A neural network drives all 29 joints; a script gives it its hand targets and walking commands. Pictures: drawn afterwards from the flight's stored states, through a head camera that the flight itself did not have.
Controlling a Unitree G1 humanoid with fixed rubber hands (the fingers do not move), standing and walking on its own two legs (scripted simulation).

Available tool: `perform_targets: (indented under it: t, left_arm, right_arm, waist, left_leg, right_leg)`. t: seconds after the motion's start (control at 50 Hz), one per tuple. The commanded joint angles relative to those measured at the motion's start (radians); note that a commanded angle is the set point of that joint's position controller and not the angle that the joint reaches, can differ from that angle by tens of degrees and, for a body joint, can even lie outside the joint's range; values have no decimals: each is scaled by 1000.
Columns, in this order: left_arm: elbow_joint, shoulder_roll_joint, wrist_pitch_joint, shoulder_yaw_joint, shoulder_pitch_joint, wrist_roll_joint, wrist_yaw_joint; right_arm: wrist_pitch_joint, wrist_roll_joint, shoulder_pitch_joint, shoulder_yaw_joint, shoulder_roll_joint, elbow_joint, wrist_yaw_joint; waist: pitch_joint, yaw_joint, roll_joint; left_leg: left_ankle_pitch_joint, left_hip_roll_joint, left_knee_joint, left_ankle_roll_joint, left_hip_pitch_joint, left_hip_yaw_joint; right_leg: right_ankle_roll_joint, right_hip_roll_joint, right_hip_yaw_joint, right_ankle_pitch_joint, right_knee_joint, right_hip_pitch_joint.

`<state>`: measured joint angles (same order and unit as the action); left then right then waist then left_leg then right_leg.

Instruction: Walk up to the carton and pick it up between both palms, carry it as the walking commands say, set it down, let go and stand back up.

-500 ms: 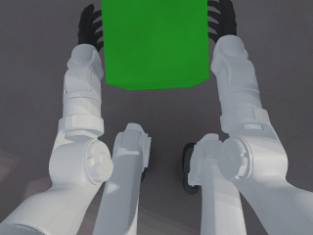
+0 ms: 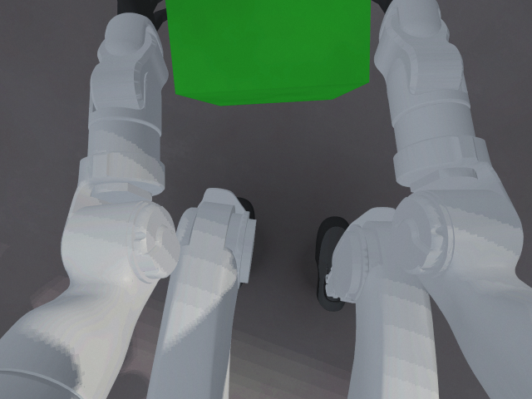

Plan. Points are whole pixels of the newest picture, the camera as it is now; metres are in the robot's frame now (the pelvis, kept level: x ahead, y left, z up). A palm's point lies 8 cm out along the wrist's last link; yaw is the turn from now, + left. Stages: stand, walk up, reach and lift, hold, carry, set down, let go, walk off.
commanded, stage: set down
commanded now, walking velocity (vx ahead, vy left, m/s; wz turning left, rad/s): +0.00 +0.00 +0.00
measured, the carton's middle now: (270, 15) +0.55 +0.08 -0.23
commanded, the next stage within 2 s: none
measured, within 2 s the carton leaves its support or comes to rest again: rests again in 0.70 s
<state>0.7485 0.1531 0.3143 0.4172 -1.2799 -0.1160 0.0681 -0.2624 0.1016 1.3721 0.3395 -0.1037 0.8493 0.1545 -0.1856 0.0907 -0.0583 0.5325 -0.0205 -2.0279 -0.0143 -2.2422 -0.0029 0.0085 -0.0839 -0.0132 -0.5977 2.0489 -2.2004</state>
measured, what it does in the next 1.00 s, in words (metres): stands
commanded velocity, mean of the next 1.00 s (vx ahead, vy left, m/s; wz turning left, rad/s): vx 0.00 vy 0.00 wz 0.00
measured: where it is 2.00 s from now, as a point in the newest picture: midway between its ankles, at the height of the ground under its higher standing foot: (282, 269)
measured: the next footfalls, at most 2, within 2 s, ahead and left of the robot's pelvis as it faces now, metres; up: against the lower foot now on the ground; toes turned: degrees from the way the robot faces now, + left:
none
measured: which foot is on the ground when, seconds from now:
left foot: down 0.00-1.00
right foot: down 0.00-1.00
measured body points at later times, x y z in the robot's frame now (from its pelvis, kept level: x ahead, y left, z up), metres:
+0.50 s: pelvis +0.00 +0.00 -0.03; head +0.36 +0.04 +0.22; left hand +0.53 +0.23 -0.20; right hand +0.58 -0.06 -0.19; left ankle +0.11 +0.11 -0.38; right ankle +0.10 -0.11 -0.38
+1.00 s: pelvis +0.00 +0.00 -0.05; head +0.36 +0.03 +0.20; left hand +0.53 +0.23 -0.22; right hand +0.58 -0.07 -0.21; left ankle +0.11 +0.11 -0.38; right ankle +0.10 -0.11 -0.38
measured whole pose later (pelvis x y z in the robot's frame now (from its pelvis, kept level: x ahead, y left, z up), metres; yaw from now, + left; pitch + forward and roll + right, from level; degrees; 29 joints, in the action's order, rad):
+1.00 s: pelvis +0.00 +0.00 -0.05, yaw +0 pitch +36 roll +0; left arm 0.92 0.26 0.27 0.31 -1.41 0.01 0.03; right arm -0.22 0.01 1.51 0.23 -0.21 1.00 0.16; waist -0.39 0.12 -0.05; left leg 0.57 0.00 -2.20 -0.01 -2.25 -0.02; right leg 0.01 -0.12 0.00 -0.62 2.23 -2.23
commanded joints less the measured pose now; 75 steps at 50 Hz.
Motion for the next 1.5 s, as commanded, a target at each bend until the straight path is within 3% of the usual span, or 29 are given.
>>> perform_targets:
  t: [0.0, 0.3, 0.54, 0.74, 1.06, 1.48]
  left_arm:
    - [-89, -838, -52, -467, -690, 156, -278]
    - [-136, -812, -75, -546, -784, 259, -267]
    - [-40, -804, -82, -476, -777, 225, -290]
    - [-61, -756, -98, -477, -835, 257, -288]
    - [37, -724, -95, -420, -753, 216, -318]
    - [125, -668, -79, -340, -681, 157, -346]
  right_arm:
    - [19, -120, 583, -409, 904, -22, -239]
    - [39, -231, 673, -512, 899, -80, -232]
    - [44, -174, 648, -420, 892, 37, -255]
    - [54, -205, 718, -450, 883, 14, -250]
    - [54, -183, 660, -420, 863, 89, -265]
    - [43, -131, 596, -353, 767, 164, -282]
  waist:
    - [1245, 64, 23]
    - [1352, 71, 30]
    - [1093, 67, 15]
    - [1137, 94, -24]
    - [919, 118, -62]
    - [683, 95, -51]
  left_leg:
    - [-417, -93, 121, 41, 767, -46]
    - [-538, -82, 17, 34, 854, -39]
    - [-398, -79, 19, 31, 704, -46]
    - [-404, -71, -7, 25, 705, -48]
    - [-320, -59, -25, 13, 578, -50]
    - [-196, -50, -29, 6, 491, -41]
  right_leg:
    - [-6, -111, -47, 288, -106, 503]
    - [-9, -108, -49, 368, -3, 541]
    - [-18, -104, -43, 269, -8, 446]
    - [-13, -101, -36, 283, 16, 504]
    - [-12, -98, -20, 225, 18, 451]
    - [-19, -86, -15, 132, 18, 395]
